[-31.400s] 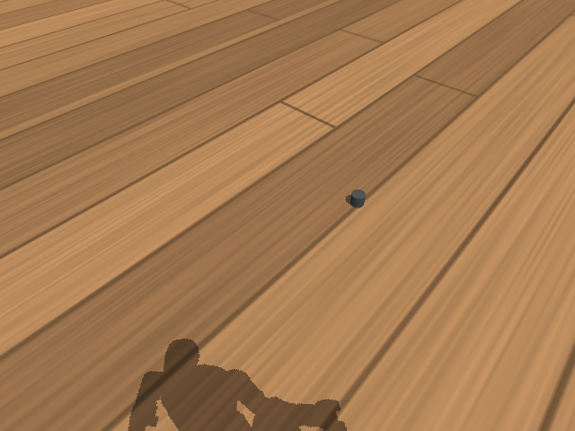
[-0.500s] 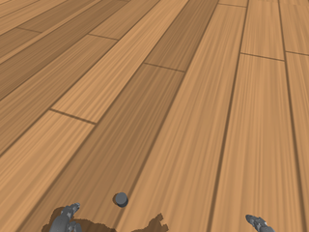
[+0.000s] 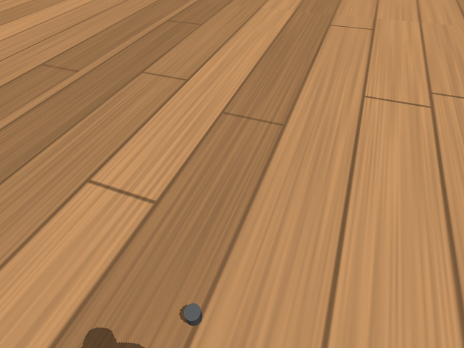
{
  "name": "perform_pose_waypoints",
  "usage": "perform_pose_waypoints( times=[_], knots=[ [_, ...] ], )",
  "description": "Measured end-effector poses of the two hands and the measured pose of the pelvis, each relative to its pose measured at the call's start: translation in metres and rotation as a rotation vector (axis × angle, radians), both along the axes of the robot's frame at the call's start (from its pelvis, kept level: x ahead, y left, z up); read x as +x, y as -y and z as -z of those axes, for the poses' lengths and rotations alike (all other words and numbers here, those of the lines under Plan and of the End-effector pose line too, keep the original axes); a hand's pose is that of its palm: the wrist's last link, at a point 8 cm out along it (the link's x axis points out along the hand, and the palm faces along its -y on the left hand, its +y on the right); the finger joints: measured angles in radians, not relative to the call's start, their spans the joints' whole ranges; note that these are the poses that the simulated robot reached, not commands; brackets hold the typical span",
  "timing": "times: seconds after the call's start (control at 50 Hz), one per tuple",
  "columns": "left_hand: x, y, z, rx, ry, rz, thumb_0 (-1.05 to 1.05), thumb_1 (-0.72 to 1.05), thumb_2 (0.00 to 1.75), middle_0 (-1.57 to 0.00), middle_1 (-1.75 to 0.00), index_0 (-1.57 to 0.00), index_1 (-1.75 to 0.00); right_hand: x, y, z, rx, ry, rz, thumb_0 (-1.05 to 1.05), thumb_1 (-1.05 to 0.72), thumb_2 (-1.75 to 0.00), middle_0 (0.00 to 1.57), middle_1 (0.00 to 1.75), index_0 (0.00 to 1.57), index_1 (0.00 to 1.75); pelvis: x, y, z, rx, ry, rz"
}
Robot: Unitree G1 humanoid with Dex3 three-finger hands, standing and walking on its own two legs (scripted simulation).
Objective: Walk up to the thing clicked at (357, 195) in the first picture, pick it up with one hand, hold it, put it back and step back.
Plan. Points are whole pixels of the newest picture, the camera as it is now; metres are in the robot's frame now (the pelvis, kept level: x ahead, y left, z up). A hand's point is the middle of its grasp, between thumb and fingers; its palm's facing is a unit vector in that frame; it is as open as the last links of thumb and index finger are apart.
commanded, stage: stand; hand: left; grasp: from above
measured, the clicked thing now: (193, 314) +0.43 +0.21 -0.74
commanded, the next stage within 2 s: step back in 1.84 s
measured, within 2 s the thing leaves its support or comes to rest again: neither
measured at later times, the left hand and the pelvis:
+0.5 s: hand out of the picture +0.05 +0.23 -0.16, palm faces +0.03 -0.94 -0.34, open 7.4 cm; pelvis +0.00 -0.01 +0.00, yaw +0 degrees
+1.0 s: hand out of the picture +0.08 +0.23 -0.15, palm faces +0.03 -0.94 -0.34, open 7.4 cm; pelvis +0.01 -0.02 +0.01, yaw +0 degrees
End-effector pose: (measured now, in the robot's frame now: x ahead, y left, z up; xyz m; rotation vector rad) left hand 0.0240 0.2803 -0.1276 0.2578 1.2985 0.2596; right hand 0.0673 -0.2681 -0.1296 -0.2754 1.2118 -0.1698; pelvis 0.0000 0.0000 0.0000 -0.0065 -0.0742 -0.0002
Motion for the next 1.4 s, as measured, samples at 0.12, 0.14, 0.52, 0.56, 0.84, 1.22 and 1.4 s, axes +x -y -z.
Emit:
perform_pose_waypoints(
  times=[0.12,0.14,0.52,0.56,0.84,1.22,1.4],
  knots=[
    [0.001,-0.003,-0.005,0.014,0.002,0.001,0.01,0.91,0.9,-0.21,-0.3,-0.2,-0.3,-0.002,0.005,-0.001,-0.001,-0.007,0.004,0.01,-0.9,-0.9,0.2,0.3,0.2,0.3,-0.002,0.002,-0.002,0.002,0.004,-0.001],
    [0.002,-0.004,-0.005,0.016,0.003,0.001,0.01,0.91,0.9,-0.21,-0.3,-0.2,-0.3,-0.002,0.007,-0.001,-0.002,-0.008,0.005,0.0,-0.9,-0.9,0.2,0.3,0.2,0.3,-0.002,0.003,-0.002,0.002,0.004,-0.002],
    [0.022,0.005,-0.007,0.006,0.01,0.016,0.0,0.91,0.9,-0.21,-0.3,-0.2,-0.3,-0.01,0.027,-0.005,-0.025,-0.058,0.015,0.0,-0.9,-0.9,0.2,0.3,0.2,0.3,0.003,0.012,-0.005,0.0,-0.008,-0.001],
    [0.026,0.006,-0.007,0.004,0.013,0.018,0.0,0.9,0.9,-0.21,-0.3,-0.2,-0.3,-0.008,0.027,-0.005,-0.026,-0.058,0.014,0.0,-0.9,-0.9,0.2,0.3,0.2,0.3,0.005,0.012,-0.005,0.0,-0.01,0.0],
    [0.048,0.006,-0.011,0.01,0.045,0.031,0.0,0.9,0.9,-0.21,-0.3,-0.2,-0.3,0.01,0.029,-0.007,-0.024,-0.03,0.004,0.0,-0.9,-0.9,0.2,0.3,0.2,0.3,0.011,0.015,-0.006,0.001,-0.016,0.002],
    [0.053,0.004,-0.012,0.01,0.049,0.04,0.0,0.91,0.9,-0.21,-0.3,-0.2,-0.3,0.015,0.036,-0.011,-0.035,-0.026,0.003,0.0,-0.9,-0.9,0.2,0.3,0.2,0.3,0.014,0.016,-0.006,0.002,-0.022,0.003],
    [0.052,0.004,-0.012,0.009,0.042,0.044,0.0,0.91,0.9,-0.21,-0.3,-0.2,-0.3,0.014,0.036,-0.01,-0.032,-0.035,0.002,0.0,-0.9,-0.9,0.2,0.3,0.2,0.3,0.015,0.017,-0.006,0.003,-0.025,0.003]
  ],
)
